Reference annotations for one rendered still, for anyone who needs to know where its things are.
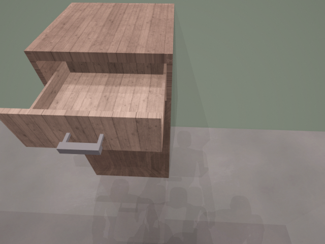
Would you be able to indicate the handle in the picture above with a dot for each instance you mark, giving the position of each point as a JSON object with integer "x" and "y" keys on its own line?
{"x": 66, "y": 147}

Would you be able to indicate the cabinet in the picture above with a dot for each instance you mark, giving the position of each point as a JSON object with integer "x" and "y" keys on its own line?
{"x": 113, "y": 33}

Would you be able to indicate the drawer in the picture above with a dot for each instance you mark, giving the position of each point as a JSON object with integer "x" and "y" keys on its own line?
{"x": 123, "y": 101}

